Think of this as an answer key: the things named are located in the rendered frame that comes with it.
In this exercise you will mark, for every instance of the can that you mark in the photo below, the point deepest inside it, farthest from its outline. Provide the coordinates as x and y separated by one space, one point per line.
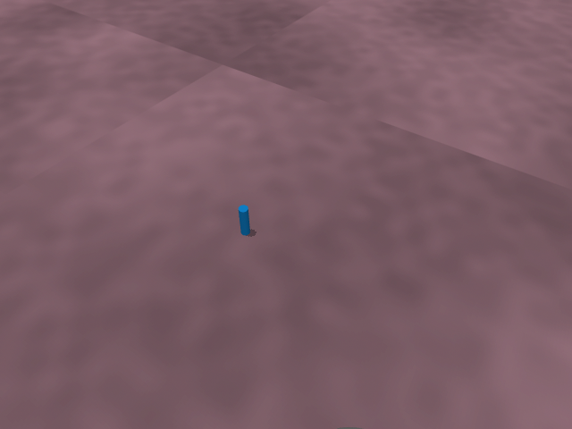
244 220

